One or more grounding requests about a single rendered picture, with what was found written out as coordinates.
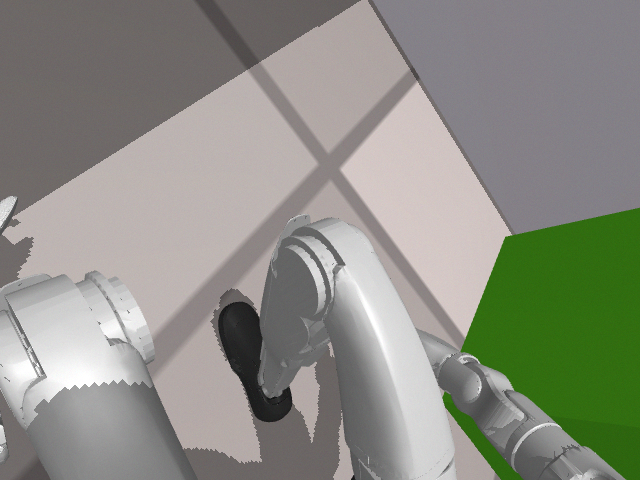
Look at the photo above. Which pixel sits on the right robot foot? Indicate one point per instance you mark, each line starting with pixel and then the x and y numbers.
pixel 241 338

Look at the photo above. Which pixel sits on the right robot hand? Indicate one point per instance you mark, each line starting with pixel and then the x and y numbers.
pixel 437 350

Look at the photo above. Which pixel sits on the right robot arm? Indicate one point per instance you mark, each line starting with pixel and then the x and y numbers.
pixel 532 443

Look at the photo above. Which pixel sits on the left robot hand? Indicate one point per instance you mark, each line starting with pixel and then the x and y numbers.
pixel 7 208

